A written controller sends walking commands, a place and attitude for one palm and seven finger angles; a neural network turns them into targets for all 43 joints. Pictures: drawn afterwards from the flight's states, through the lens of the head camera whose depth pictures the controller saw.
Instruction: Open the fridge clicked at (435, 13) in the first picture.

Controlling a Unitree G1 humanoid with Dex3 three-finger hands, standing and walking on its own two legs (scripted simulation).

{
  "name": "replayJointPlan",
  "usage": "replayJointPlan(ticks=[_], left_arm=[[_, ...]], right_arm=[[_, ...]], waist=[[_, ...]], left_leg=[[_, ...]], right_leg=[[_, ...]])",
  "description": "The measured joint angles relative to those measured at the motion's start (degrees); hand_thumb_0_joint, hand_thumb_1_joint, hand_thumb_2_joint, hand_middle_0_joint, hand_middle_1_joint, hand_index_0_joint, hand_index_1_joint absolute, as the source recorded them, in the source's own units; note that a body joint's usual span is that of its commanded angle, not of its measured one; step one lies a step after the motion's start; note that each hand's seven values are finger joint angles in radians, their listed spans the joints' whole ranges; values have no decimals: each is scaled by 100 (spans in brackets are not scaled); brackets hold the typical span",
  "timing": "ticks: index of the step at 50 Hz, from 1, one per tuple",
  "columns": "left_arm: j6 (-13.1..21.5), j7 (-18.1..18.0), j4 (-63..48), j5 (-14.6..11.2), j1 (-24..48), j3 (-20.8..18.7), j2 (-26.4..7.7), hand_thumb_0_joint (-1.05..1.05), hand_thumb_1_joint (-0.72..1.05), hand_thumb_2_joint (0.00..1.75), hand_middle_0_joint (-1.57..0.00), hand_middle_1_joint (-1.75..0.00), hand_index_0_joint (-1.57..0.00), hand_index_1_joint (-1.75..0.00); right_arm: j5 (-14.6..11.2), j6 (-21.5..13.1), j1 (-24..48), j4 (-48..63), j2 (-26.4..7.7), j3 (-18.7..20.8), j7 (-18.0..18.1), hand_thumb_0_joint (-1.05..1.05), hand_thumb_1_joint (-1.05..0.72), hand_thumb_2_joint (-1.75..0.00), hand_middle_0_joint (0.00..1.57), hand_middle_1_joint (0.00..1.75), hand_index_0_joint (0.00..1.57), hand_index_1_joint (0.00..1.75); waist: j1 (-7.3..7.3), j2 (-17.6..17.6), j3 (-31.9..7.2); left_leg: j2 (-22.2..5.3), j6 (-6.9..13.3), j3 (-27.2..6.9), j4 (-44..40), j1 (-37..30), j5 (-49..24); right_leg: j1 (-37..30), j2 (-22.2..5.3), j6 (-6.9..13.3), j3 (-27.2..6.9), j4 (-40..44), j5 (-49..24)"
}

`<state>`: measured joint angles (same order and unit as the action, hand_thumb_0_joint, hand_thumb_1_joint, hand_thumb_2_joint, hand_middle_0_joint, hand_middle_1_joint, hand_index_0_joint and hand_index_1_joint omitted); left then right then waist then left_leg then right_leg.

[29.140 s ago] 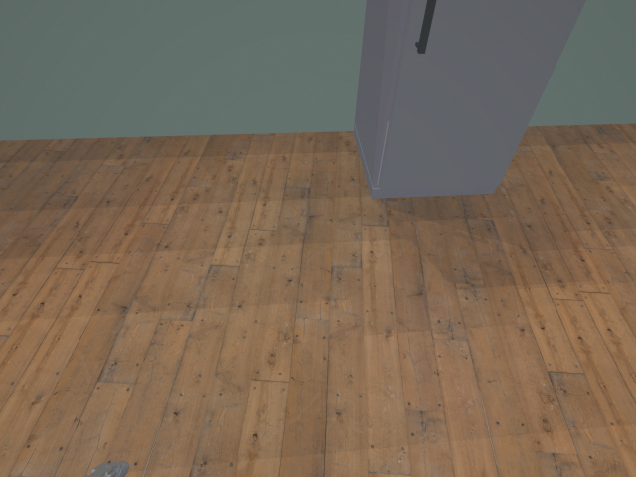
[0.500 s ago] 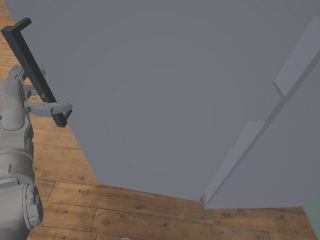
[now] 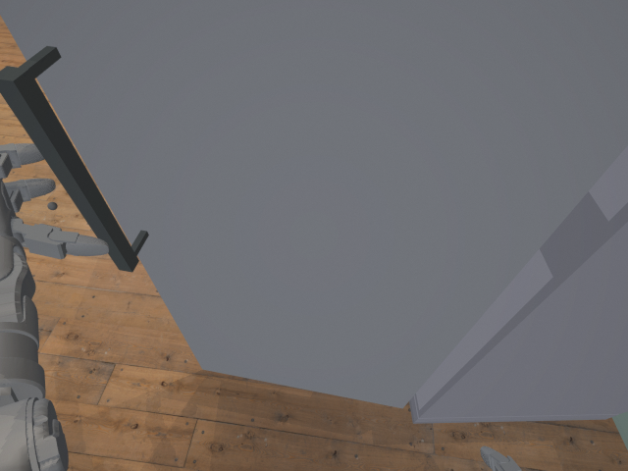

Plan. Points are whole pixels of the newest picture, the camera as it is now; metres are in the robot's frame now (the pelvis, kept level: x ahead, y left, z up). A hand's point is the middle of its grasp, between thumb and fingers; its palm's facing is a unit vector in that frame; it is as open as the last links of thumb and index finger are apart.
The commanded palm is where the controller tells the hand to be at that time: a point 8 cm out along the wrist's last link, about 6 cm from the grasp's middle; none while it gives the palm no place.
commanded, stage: slip the hand off the handle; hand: left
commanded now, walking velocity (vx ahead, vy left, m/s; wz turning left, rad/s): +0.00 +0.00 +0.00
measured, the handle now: (95, 181) +0.41 +0.30 +0.14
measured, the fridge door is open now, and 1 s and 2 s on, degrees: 78 78 78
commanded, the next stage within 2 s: draw the hand back to the body in 1.10 s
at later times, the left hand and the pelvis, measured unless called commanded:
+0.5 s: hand (4, 213) +0.36 +0.39 +0.13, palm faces +0.46 -0.85 -0.26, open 14.7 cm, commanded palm +0.32 +0.41 +0.13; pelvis +0.03 -0.01 +0.00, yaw +0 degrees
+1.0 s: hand out of the picture +0.29 +0.39 +0.13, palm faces +0.46 -0.85 -0.26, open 14.7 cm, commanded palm +0.24 +0.42 +0.13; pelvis -0.01 -0.01 +0.00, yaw +1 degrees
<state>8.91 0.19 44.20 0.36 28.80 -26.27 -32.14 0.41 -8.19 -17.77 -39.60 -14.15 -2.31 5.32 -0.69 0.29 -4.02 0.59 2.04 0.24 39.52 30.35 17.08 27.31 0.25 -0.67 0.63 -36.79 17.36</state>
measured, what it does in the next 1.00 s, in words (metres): stands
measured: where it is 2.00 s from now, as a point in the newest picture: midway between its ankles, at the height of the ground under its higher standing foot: outside the picture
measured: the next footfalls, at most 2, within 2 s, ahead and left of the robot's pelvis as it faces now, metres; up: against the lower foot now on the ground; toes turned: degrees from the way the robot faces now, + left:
none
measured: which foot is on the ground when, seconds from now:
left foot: down 0.00-1.00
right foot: down 0.00-1.00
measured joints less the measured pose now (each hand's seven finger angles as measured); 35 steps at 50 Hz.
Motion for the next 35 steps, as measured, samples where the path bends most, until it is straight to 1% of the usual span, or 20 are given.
replayJointPlan(ticks=[4,7,12,16,19,23,26,29,32,35], left_arm=[[-2,246,-395,-156,-229,-25,49,-2,-55,20,-25,-115,-27,-117],[-147,427,-528,-220,-340,-58,54,-2,-55,20,-25,-115,-26,-116],[-398,604,-616,-218,-509,-329,-67,-2,-55,20,-25,-115,-26,-115],[-335,712,-778,-230,-641,-559,-164,-2,-55,20,-25,-115,-26,-115],[-269,871,-752,-307,-680,-689,-273,-2,-55,20,-25,-115,-26,-115],[-375,1117,-501,-372,-663,-767,-467,-2,-55,20,-25,-115,-26,-115],[-422,1245,-505,-399,-829,-754,-513,-2,-55,20,-25,-115,-26,-115],[-325,1307,-621,-452,-1038,-791,-452,-2,-55,20,-25,-115,-26,-115],[-147,1324,-676,-537,-1191,-926,-394,-2,-55,20,-25,-115,-26,-115],[-57,1333,-693,-590,-1322,-1067,-404,-2,-55,20,-26,-115,-26,-115]], right_arm=[[-12,54,8,4,-53,86,-10,0,-90,-89,21,30,21,30],[-42,125,43,6,-97,134,-2,0,-90,-89,21,30,21,30],[-48,241,119,100,-128,190,17,0,-90,-89,20,30,21,30],[-25,307,98,149,-117,224,12,0,-90,-89,20,30,21,30],[-45,364,58,125,-100,228,14,0,-90,-89,20,30,21,30],[-102,435,-15,97,-97,218,36,0,-90,-89,20,30,21,30],[-133,455,-78,128,-116,219,49,0,-90,-89,20,30,21,30],[-143,451,-114,143,-132,214,65,0,-90,-89,20,30,21,30],[-151,430,-113,127,-123,191,91,1,-90,-89,20,30,21,30],[-165,400,-99,122,-104,164,125,1,-90,-89,20,30,21,30]], waist=[[112,-2,-67],[146,6,-112],[130,18,-135],[144,25,-156],[156,37,-199],[151,71,-248],[150,114,-250],[157,132,-231],[157,102,-219],[150,53,-211]], left_leg=[[5,-4,-37,48,-25,134],[12,-4,-62,70,-46,211],[-5,-14,-60,82,-31,281],[-31,-35,-63,113,14,316],[-51,-50,-78,142,38,334],[-66,-68,-104,163,67,324],[-75,-73,-99,150,64,290],[-82,-75,-84,146,59,254],[-93,-83,-72,159,70,220],[-107,-96,-77,184,84,192]], right_leg=[[-71,-2,-10,35,23,109],[-116,-6,-14,59,36,177],[-103,11,-4,55,41,233],[-59,37,14,56,20,259],[-40,58,28,69,2,273],[-16,74,50,94,-21,270],[-9,83,62,89,-23,241],[7,88,72,74,-50,214],[42,98,84,63,-101,195],[66,111,101,69,-148,178]])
